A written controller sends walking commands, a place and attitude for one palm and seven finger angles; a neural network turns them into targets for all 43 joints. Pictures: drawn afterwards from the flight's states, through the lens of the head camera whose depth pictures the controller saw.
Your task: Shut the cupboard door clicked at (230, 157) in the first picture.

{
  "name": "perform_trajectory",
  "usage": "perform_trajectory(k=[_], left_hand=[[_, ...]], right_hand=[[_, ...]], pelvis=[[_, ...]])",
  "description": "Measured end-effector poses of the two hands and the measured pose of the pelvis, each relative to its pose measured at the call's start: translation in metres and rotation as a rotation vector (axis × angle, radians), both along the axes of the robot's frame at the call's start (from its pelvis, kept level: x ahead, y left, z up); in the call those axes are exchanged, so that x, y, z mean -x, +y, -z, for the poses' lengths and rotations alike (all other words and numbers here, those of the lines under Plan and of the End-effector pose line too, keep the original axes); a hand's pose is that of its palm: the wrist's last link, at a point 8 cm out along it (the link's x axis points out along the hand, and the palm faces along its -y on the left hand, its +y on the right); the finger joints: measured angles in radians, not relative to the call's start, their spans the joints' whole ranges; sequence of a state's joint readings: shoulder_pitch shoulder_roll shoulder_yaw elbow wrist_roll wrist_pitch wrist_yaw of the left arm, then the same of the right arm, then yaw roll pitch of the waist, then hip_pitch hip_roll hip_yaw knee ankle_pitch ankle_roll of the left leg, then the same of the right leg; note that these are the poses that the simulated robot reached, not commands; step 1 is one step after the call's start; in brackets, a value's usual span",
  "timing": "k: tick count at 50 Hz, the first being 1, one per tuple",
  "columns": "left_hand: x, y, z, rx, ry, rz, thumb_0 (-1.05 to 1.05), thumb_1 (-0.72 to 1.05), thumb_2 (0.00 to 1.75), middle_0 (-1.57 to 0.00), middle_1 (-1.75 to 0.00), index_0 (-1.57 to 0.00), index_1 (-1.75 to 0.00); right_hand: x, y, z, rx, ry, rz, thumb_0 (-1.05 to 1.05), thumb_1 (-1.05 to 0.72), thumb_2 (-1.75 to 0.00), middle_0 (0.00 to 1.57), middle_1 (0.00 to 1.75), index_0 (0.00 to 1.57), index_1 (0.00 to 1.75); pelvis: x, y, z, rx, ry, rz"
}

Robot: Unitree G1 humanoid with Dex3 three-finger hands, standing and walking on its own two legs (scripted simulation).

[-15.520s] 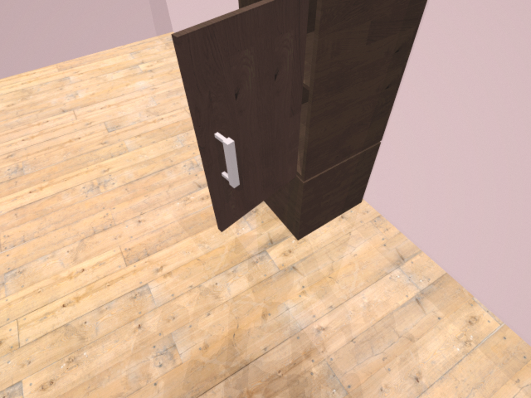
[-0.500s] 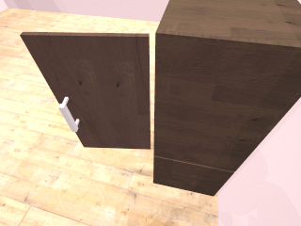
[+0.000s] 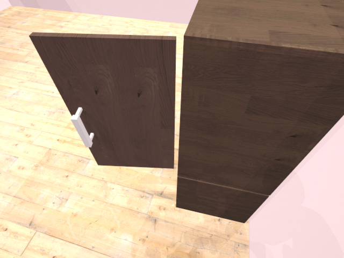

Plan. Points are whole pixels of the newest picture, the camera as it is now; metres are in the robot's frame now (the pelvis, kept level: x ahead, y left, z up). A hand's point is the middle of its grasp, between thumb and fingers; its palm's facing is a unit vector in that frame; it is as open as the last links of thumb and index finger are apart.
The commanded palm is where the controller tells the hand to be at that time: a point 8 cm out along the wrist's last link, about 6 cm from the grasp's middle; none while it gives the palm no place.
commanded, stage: shuffle to correct the standing spot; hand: left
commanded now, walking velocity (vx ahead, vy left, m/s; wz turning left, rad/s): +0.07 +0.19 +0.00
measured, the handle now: (84, 128) +0.49 +0.33 -0.06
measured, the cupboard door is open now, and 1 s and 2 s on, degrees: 100 100 100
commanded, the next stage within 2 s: come to a stop and stand still in 0.60 s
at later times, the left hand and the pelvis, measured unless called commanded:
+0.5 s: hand out of the picture +0.04 +0.24 -0.18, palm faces +0.09 -0.96 -0.25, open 7.4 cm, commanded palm none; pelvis +0.03 +0.05 -0.01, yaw +2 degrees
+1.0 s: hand out of the picture +0.07 +0.34 -0.18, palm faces +0.07 -0.97 -0.23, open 7.4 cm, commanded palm none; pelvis +0.05 +0.14 -0.01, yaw +2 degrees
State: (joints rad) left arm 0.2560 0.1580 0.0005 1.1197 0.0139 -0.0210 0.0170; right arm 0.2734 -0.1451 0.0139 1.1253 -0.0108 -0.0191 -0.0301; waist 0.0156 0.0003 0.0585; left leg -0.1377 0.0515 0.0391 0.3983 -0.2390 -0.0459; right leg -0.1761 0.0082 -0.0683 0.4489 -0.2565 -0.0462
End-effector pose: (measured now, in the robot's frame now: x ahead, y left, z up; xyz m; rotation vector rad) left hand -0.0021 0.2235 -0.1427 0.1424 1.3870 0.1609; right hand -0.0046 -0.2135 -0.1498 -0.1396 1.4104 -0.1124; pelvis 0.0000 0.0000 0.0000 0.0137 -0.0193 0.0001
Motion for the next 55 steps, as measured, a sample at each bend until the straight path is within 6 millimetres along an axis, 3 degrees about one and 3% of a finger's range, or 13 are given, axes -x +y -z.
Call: perform_trajectory(k=[7,15,24,27,32,36,39,43,47,55], left_hand=[[0.005,0.009,0.003,-0.001,-0.002,-0.036,0.0,0.9,0.9,-0.2,-0.3,-0.2,-0.3],[0.006,0.041,0.012,0.0,0.043,-0.06,0.0,0.9,0.9,-0.2,-0.3,-0.21,-0.3],[-0.035,0.065,0.004,-0.057,-0.032,-0.047,0.0,0.9,0.9,-0.2,-0.3,-0.2,-0.3],[-0.038,0.071,-0.002,-0.065,-0.074,-0.074,0.0,0.9,0.9,-0.2,-0.3,-0.2,-0.3],[-0.023,0.087,-0.003,-0.048,-0.029,-0.096,0.0,0.9,0.9,-0.2,-0.3,-0.21,-0.3],[-0.012,0.112,0.01,-0.017,0.036,-0.094,0.0,0.9,0.9,-0.21,-0.3,-0.21,-0.3],[-0.014,0.139,0.027,-0.012,0.067,-0.095,0.0,0.9,0.9,-0.21,-0.3,-0.21,-0.3],[-0.033,0.163,0.025,-0.041,0.037,-0.087,0.0,0.9,0.9,-0.2,-0.3,-0.2,-0.3],[-0.056,0.168,0.012,-0.041,-0.025,-0.063,0.0,0.91,0.9,-0.2,-0.29,-0.2,-0.3],[-0.078,0.147,0.001,-0.045,-0.071,0.004,0.0,0.91,0.9,-0.2,-0.29,-0.2,-0.3]], right_hand=[[-0.001,0.005,0.003,0.005,0.016,-0.013,0.0,-0.91,-0.9,0.19,0.3,0.2,0.3],[-0.006,0.028,-0.001,0.028,0.02,-0.008,0.0,-0.91,-0.9,0.19,0.3,0.2,0.3],[-0.012,0.055,0.015,-0.026,0.057,-0.011,0.0,-0.91,-0.9,0.19,0.3,0.2,0.3],[-0.032,0.06,0.014,-0.027,0.05,-0.04,0.01,-0.91,-0.9,0.2,0.3,0.2,0.3],[-0.084,0.065,0.0,0.007,-0.048,-0.072,0.02,-0.93,-0.9,0.2,0.3,0.2,0.3],[-0.126,0.078,-0.009,0.049,-0.161,-0.089,0.02,-0.93,-0.9,0.19,0.3,0.2,0.3],[-0.145,0.091,-0.005,0.091,-0.23,-0.1,0.01,-0.92,-0.9,0.19,0.3,0.2,0.3],[-0.145,0.115,-0.01,0.084,-0.216,-0.116,0.01,-0.92,-0.9,0.19,0.3,0.2,0.3],[-0.137,0.135,-0.008,0.045,-0.18,-0.116,0.01,-0.91,-0.9,0.19,0.3,0.2,0.3],[-0.115,0.122,0.009,0.011,-0.141,-0.028,0.0,-0.92,-0.9,0.2,0.3,0.2,0.3]], pelvis=[[-0.002,0.01,0.003,0.007,0.005,-0.011],[-0.011,0.037,0.008,-0.007,0.019,-0.005],[-0.025,0.052,0.014,-0.01,0.025,-0.02],[-0.029,0.06,0.01,-0.015,0.022,-0.044],[-0.034,0.081,0.004,-0.032,0.019,-0.044],[-0.041,0.105,0.009,-0.035,0.014,-0.033],[-0.046,0.127,0.024,-0.013,0.008,-0.033],[-0.047,0.135,0.019,-0.011,0.007,-0.039],[-0.048,0.139,0.01,-0.001,0.016,-0.043],[-0.045,0.131,0.011,-0.003,0.018,-0.023]])
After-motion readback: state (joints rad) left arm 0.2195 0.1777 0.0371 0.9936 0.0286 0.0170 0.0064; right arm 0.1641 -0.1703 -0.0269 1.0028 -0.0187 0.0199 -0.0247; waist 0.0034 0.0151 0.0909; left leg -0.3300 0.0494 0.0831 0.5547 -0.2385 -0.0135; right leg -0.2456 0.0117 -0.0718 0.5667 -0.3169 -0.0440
